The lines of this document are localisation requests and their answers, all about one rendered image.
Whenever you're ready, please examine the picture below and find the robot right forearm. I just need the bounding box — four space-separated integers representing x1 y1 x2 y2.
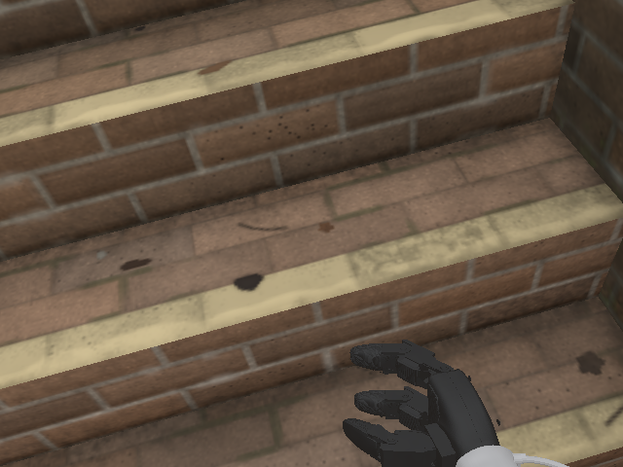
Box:
456 445 521 467

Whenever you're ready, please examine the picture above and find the right robot hand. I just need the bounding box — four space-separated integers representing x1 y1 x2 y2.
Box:
343 340 500 467

